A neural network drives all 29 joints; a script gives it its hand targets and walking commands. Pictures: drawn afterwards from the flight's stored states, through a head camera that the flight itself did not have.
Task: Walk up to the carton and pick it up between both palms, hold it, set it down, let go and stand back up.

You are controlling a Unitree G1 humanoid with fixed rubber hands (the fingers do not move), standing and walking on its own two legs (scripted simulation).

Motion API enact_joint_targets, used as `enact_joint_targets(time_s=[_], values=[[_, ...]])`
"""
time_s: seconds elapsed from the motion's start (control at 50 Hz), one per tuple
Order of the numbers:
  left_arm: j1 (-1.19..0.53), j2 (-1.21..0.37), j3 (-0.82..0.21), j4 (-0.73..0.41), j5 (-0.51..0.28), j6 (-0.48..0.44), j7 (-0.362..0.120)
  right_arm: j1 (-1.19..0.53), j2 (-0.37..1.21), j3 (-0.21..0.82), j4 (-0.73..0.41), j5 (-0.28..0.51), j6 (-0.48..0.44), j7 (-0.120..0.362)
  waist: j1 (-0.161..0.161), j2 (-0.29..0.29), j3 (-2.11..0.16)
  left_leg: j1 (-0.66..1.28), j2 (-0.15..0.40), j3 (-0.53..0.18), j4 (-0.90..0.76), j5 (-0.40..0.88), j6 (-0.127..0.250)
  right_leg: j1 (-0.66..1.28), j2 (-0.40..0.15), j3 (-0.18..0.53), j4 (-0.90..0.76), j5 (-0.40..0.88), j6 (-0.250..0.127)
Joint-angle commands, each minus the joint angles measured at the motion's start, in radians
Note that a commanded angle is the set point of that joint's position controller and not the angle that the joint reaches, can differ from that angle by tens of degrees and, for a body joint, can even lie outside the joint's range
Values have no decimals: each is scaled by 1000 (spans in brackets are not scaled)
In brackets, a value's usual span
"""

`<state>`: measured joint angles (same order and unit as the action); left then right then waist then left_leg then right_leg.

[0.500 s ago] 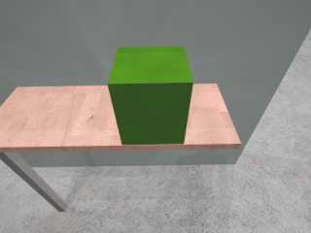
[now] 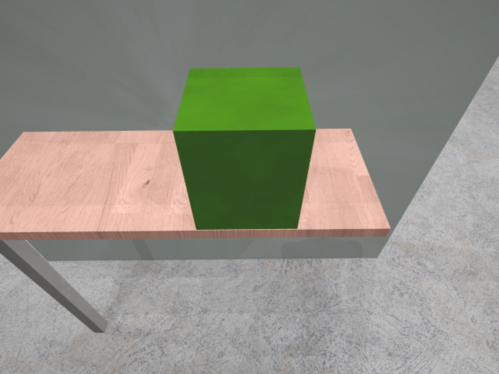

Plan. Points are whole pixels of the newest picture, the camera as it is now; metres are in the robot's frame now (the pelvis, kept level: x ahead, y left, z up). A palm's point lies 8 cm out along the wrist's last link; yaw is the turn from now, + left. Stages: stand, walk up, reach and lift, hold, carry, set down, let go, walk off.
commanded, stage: stand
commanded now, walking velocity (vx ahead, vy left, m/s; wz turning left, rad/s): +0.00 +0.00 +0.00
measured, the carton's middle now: (245, 151) +0.51 +0.01 +0.09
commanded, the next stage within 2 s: none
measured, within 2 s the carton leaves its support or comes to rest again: neither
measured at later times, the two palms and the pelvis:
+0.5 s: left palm out of the picture -0.02 +0.21 -0.15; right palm out of the picture -0.03 -0.19 -0.15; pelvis +0.01 +0.01 +0.00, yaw +0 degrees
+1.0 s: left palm out of the picture -0.02 +0.21 -0.15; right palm out of the picture -0.03 -0.19 -0.15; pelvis +0.01 +0.01 +0.00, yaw +0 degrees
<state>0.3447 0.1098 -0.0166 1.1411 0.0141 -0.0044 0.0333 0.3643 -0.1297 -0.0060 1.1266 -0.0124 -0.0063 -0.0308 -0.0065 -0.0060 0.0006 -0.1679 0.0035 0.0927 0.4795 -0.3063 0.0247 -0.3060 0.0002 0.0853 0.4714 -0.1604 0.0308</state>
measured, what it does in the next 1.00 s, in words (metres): stands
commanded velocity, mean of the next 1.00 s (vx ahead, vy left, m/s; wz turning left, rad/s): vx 0.00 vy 0.00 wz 0.00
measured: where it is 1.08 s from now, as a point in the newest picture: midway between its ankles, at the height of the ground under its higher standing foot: outside the picture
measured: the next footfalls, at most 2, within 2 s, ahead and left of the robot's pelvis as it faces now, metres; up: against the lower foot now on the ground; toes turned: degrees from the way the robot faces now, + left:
none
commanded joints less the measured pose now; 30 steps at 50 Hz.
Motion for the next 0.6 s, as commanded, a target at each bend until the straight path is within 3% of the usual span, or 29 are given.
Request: enact_joint_targets(time_s=[0.0,0.02,0.04,0.1,0.16,0.2,0.24,0.26,0.3,0.34,0.36,0.38,0.44,0.46,0.5,0.52,0.56,0.58], values=[[90,80,17,-5,0,-1,7,101,-52,-5,1,1,-9,-6,8,34,92,-95,85,-123,-152,20,33,37,-48,59,-53,55,-41],[80,74,17,-9,5,1,8,94,-67,-7,-3,0,-10,-5,12,30,85,-116,92,-129,-167,13,34,65,-50,38,-43,63,-41],[88,63,11,-10,3,5,3,88,-64,-7,-8,-1,-10,-7,18,72,111,-124,96,-130,-179,9,35,47,-40,32,-35,72,-34],[84,85,16,-8,1,6,4,102,-62,-1,-2,-1,-8,-9,10,-5,136,-133,97,-141,-185,-35,44,35,-44,37,-61,38,-26],[77,48,4,-2,-2,3,6,95,-93,-10,-8,3,-8,-9,10,10,118,-114,95,-135,-170,-22,43,27,-47,38,-61,45,-30],[83,61,8,11,-3,-4,9,78,-76,-11,-13,3,-9,-7,8,-27,112,-78,78,-119,-130,44,35,30,-60,65,-70,49,-31],[62,93,18,10,-1,-5,12,110,-50,-6,-2,2,-14,-9,-9,-28,57,-29,90,-127,-137,85,41,39,-56,44,-59,98,-36],[55,96,17,-3,-5,-10,9,129,-47,-3,4,5,-14,-13,-10,14,50,-25,89,-122,-131,106,35,42,-54,43,-59,109,-34],[62,49,10,8,-2,-9,9,102,-79,-16,-3,2,-18,-12,-6,23,51,-16,101,-126,-132,140,42,46,-54,31,-46,138,-30],[26,82,16,3,-4,-6,14,102,-46,-9,-1,0,-14,-12,-16,-15,67,-23,94,-119,-128,140,38,44,-59,39,-52,129,-33],[40,90,20,10,-4,-6,14,97,-45,-11,2,-5,-16,-11,-1,-20,74,5,91,-118,-125,177,39,25,-53,34,-47,142,-29],[45,63,14,14,-5,-6,10,95,-63,-15,-3,5,-17,-12,-5,-39,47,-1,100,-124,-120,185,46,50,-56,40,-48,149,-40],[43,47,9,17,-5,-3,12,109,-52,-11,10,0,-14,-11,-5,-5,105,-46,94,-118,-146,140,33,54,-55,40,-41,134,-40],[70,41,8,21,-6,1,13,92,-48,-11,8,-3,-12,-15,18,28,132,-59,88,-113,-144,97,35,42,-57,45,-50,101,-37],[36,58,13,22,-3,5,13,117,-46,-6,7,-1,-14,-13,-6,8,102,-40,97,-120,-151,117,38,52,-55,44,-44,118,-39],[45,70,18,20,-3,5,16,109,-48,-10,11,-1,-17,-13,2,-2,95,-63,96,-125,-152,103,38,73,-57,41,-44,107,-36],[58,61,18,25,-4,1,15,95,-73,-17,4,3,-22,-12,8,40,74,-3,89,-110,-143,139,40,52,-54,37,-54,119,-34],[44,79,18,17,-4,-1,13,90,-77,-19,4,2,-20,-13,1,36,86,-7,88,-109,-141,125,40,37,-54,41,-61,116,-30]])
